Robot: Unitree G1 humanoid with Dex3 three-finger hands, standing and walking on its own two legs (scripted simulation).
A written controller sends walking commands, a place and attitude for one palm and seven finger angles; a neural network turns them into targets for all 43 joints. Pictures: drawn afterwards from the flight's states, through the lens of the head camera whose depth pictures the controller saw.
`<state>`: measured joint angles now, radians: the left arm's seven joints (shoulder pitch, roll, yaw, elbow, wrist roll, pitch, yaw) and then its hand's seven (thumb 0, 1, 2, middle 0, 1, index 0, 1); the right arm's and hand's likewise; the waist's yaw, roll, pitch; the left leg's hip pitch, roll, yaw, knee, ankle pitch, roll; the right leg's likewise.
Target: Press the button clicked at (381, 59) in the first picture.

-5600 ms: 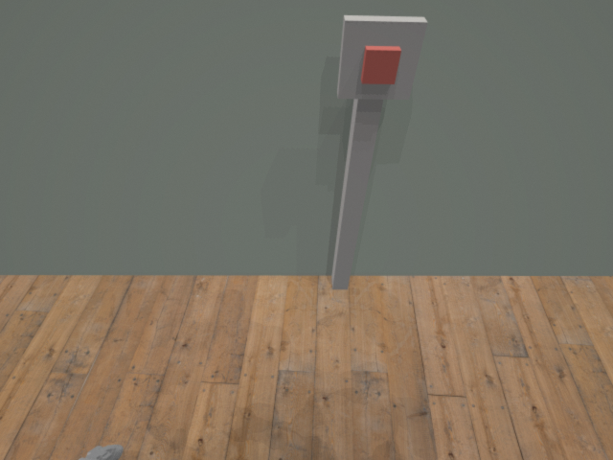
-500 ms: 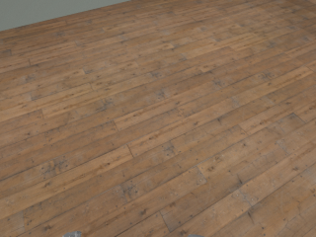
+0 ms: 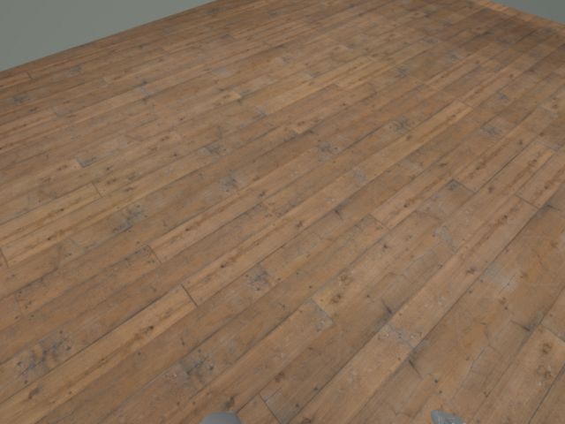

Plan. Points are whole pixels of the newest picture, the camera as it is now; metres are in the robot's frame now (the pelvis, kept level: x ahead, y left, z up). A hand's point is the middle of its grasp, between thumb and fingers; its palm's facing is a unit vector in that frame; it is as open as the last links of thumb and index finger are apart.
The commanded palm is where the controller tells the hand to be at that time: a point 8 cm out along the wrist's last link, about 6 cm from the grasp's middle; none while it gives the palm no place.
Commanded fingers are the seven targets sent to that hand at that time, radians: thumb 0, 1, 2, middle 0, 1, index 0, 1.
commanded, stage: walk to a spot facing it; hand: left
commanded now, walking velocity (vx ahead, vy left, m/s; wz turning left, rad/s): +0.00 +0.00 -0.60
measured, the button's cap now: out of the picture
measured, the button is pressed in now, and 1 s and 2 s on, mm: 0 0 0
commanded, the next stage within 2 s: turn to face it in 0.58 s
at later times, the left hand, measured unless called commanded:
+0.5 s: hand (178, 394) +0.18 +0.19 -0.17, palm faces -0.31 -0.93 -0.21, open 7.4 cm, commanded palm none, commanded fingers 0.00 0.90 0.90 -0.20 -0.30 -0.20 -0.30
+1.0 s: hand (250, 371) +0.22 +0.08 -0.16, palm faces -0.36 -0.91 -0.17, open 7.3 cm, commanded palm none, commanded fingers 0.00 0.90 0.90 -0.20 -0.30 -0.20 -0.30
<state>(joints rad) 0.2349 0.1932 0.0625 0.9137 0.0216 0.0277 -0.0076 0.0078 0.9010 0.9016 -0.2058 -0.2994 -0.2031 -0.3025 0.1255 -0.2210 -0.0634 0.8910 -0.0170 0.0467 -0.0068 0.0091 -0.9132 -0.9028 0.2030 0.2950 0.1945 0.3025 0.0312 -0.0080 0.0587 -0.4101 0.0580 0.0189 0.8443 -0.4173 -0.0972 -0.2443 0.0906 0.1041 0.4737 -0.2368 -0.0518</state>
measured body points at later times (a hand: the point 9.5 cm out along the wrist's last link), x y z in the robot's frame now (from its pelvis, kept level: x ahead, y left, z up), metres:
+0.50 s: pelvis +0.03 +0.02 +0.00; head +0.08 +0.03 +0.45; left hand +0.20 +0.24 -0.15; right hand -0.03 -0.21 -0.14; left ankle +0.01 +0.13 -0.74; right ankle -0.01 -0.12 -0.69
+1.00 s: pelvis +0.06 -0.04 -0.01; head +0.07 -0.03 +0.44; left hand +0.24 +0.13 -0.15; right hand -0.01 -0.26 -0.16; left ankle +0.12 +0.07 -0.72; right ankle +0.00 -0.10 -0.74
